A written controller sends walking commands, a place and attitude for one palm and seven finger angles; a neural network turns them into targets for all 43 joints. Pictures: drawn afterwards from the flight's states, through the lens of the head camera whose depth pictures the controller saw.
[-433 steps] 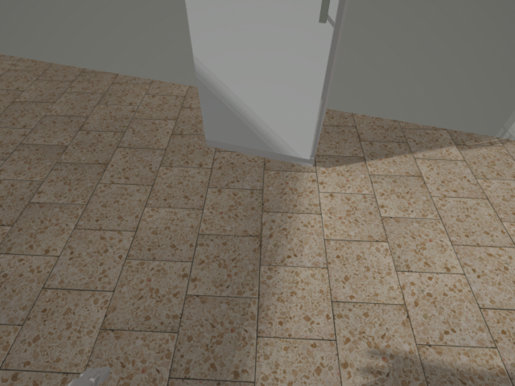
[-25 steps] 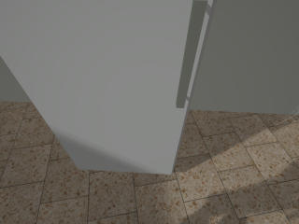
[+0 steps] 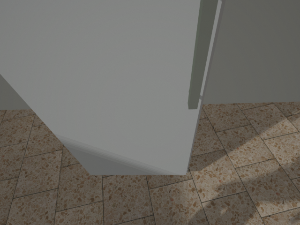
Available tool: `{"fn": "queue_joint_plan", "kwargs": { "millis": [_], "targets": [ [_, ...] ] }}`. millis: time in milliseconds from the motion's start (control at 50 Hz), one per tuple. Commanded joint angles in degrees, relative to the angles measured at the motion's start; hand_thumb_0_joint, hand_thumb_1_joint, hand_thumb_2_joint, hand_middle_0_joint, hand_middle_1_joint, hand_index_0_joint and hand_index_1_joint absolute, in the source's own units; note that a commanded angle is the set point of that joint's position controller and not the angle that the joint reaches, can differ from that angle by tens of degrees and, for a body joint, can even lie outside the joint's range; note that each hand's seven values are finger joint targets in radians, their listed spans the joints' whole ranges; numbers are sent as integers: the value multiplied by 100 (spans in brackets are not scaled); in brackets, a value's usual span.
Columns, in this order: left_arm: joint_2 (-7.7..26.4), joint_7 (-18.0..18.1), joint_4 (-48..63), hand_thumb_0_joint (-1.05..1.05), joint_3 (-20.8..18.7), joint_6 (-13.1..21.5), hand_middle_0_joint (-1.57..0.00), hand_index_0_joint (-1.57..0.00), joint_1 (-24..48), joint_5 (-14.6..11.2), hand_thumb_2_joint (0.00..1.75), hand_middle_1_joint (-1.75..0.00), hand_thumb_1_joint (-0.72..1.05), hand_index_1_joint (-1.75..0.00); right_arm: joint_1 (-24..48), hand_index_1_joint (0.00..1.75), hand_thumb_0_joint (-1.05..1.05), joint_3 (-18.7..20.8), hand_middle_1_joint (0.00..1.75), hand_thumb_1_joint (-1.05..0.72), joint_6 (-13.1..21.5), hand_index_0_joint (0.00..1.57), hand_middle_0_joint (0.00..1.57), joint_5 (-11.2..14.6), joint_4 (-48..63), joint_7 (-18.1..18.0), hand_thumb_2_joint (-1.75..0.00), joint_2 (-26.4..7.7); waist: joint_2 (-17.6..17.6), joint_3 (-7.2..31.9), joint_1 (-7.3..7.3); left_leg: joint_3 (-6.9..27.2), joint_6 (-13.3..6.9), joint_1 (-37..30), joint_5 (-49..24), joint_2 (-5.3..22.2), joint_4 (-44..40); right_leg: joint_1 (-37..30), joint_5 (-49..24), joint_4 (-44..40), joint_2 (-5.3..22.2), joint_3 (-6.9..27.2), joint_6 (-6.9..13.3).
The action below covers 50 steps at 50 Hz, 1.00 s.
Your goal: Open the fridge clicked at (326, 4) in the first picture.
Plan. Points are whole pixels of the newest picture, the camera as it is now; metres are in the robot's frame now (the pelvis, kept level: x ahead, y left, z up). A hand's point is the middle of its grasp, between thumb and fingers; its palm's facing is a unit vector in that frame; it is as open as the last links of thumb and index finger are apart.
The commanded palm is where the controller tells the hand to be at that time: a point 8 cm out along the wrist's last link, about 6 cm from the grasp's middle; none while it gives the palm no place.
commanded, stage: come to a stop and stand still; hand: right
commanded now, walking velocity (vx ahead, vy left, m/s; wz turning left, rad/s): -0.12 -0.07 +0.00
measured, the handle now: (197, 55) +0.46 -0.11 +0.21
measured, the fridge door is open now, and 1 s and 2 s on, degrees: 0 0 0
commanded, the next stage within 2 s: look again from close up in 1.68 s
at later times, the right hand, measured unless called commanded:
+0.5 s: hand out of the picture +0.01 -0.15 -0.15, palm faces +0.04 +0.97 -0.22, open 7.4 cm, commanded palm none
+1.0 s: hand out of the picture -0.04 -0.13 -0.16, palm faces +0.04 +0.99 -0.16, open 7.4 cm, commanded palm none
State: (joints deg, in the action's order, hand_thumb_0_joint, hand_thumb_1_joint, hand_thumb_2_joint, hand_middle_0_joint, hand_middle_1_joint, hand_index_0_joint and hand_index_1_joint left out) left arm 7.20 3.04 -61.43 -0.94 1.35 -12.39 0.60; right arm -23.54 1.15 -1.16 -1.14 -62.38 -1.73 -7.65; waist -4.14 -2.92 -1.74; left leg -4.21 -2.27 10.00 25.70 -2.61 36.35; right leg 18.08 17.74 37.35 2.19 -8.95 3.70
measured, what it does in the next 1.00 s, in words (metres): steps on the spot: left foot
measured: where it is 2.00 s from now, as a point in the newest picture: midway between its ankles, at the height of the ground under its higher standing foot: outside the picture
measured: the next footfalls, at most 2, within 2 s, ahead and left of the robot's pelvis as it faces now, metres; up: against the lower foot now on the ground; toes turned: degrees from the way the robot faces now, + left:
left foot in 0.16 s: +0.02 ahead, +0.13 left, +0.00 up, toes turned -1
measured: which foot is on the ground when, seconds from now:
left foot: up 0.00-0.14, down 0.16-1.00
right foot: down 0.00-1.00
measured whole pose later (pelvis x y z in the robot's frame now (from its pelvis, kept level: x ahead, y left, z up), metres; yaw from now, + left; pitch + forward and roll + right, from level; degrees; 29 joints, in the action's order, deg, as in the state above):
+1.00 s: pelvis -0.02 +0.03 +0.01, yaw -2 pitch -2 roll +1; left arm 8.8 1.6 -61.1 -0.5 0.5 -16.8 0.5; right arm -18.9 -1.4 1.2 -0.8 -63.4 -2.7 -6.4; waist 0.9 -1.9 0.8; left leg -5.0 -0.8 10.2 16.3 0.7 28.8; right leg 14.1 14.1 30.5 2.5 -6.0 1.0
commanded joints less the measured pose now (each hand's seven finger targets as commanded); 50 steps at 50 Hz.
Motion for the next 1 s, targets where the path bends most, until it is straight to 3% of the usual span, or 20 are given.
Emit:
{"fn": "queue_joint_plan", "kwargs": {
  "millis": [0, 20, 80, 120, 160, 200, 320, 440, 560, 780, 800, 820, 840, 860, 900, 920, 980],
  "targets": [
    [762, 78, 8, 0, -44, 51, -20, -20, -481, -9, 90, -30, 90, -30, -103, 30, 0, 59, 30, -90, 65, 20, 20, -5, 188, -105, -90, -380, 1680, 11, 149, 430, 254, 991, 779, 614, 1204, -843, -4400, -1789, 1911, 1830, 983],
    [733, 64, 64, 0, -47, 57, -20, -20, -215, 5, 90, -30, 90, -30, 13, 30, 0, 54, 30, -90, 75, 20, 20, -24, 164, -79, -90, -372, 1293, -207, 76, 409, 238, 912, 581, 689, 786, -640, -4312, -1754, 1698, 1601, 893],
    [877, 4, 179, 0, -126, 42, -20, -20, -5, -20, 90, -30, 90, -30, -280, 30, 0, 34, 30, -90, 76, 20, 20, -35, 8, -57, -90, -257, 739, 272, -72, 133, 304, 160, -988, 643, -515, -587, -3136, -1462, 1209, 1061, 492],
    [694, -42, 247, 0, -138, 36, -20, -20, -19, -32, 90, -30, 90, -30, -127, 30, 0, 28, 30, -90, 155, 20, 20, -60, 82, -59, -90, -426, 320, 224, 8, 521, 213, 104, -2010, 822, -1120, -472, -1917, -1402, 769, 902, 82],
    [642, -110, 271, 0, -148, -2, -20, -20, -18, -21, 90, -30, 90, -30, 156, 30, 0, 20, 30, -90, 170, 20, 20, -40, 200, -40, -90, -598, 362, 209, 117, 707, 137, 393, -2091, 992, -1163, -564, -1025, -1466, 519, 812, -118],
    [622, -137, 239, 0, -145, -35, -20, -20, -73, 3, 90, -30, 90, -30, 338, 30, 0, 10, 30, -90, 195, 20, 20, -33, 242, -33, -90, -642, 68, 155, 160, 755, 95, 575, -1880, 1035, -1340, -693, -848, -1453, 469, 739, -169],
    [713, -170, 98, 0, -84, 14, -20, -20, -154, 23, 90, -30, 90, -30, 502, 30, 0, 10, 30, -90, 261, 20, 20, -15, 272, -14, -90, -836, 182, 211, 133, 704, 62, 332, -1924, 1013, -1605, -835, -1045, -1640, 505, 758, -204],
    [775, -191, -70, 0, -17, -2, -20, -20, -234, 28, 90, -30, 90, -30, 613, 30, 0, 7, 30, -90, 275, 20, 20, 13, 229, -1, -90, -959, 218, -9, 117, 690, 44, 322, -1471, 1026, -1852, -726, -846, -1767, 481, 759, -274],
    [676, -191, -223, 0, 35, -28, -20, -20, -441, 36, 90, -30, 90, -30, 542, 30, 0, -16, 30, -90, 263, 20, 20, 39, 148, 1, -90, -888, 292, -126, 125, 703, 25, 384, -1060, 1000, -2020, -700, -698, -1813, 448, 745, -317],
    [534, -138, -350, 0, 47, 8, -20, -20, -709, 18, 90, -30, 90, -30, 234, 30, 0, -39, 30, -90, 291, 20, 20, 51, -16, -21, -90, -666, 455, -36, 118, 602, 9, 237, -1515, 954, -1921, -772, -961, -1752, 489, 716, -331],
    [710, -188, 79, 0, 31, 57, -20, -20, -62, -15, 90, -30, 90, -30, -131, 30, 0, -103, 30, -90, 359, 20, 20, -22, -181, -258, -90, -658, 735, -421, -47, 1093, 209, 468, -3749, 1363, -1825, -208, -836, -439, 467, 510, -479],
    [457, -169, 265, 0, 70, 44, -20, -20, -429, -11, 90, -30, 90, -30, -40, 30, 0, -54, 30, -90, 473, 20, 20, -13, -87, -244, -90, -919, 723, 187, 351, 976, 44, -118, -6248, 1640, -1458, -438, -1099, -545, 296, 612, -475],
    [365, -172, 232, 0, 51, 72, -20, -20, -902, -19, 90, -30, 90, -30, -10, 30, 0, -44, 30, -90, 493, 20, 20, 38, 44, -228, -90, -897, 375, 936, 394, 793, -120, -619, -5936, 1538, -1002, -608, -729, -743, 265, 597, -346],
    [425, -148, 211, 0, 15, 81, -20, -20, -975, -16, 90, -30, 90, -30, 87, 30, 0, -63, 30, -90, 467, 20, 20, 58, 85, -214, -90, -741, 185, 1217, 372, 608, -136, -739, -5422, 1361, -851, -715, -1051, -808, 301, 639, -309],
    [512, -130, 252, 0, -16, 5, -20, -20, -859, -21, 90, -30, 90, -30, 183, 30, 0, -87, 30, -90, 398, 20, 20, 53, 174, -161, -90, -628, -47, 671, 322, 612, -99, -161, -3545, 1197, -1123, -634, -882, -949, 350, 708, -276],
    [495, -141, 267, 0, -10, -7, -20, -20, -795, 2, 90, -30, 90, -30, 265, 30, 0, -102, 30, -90, 351, 20, 20, 24, 190, -144, -90, -591, 266, 187, 296, 581, -92, 217, -2721, 1104, -1233, -550, -882, -1078, 370, 738, -276],
    [587, -189, 370, 0, -17, -63, -20, -20, -722, 30, 90, -30, 90, -30, 251, 30, 0, -113, 30, -90, 268, 20, 20, 9, 266, -112, -90, -546, 284, -562, 247, 592, -51, 823, -550, 891, -1526, -110, -152, -1444, 380, 974, -216]
  ]
}}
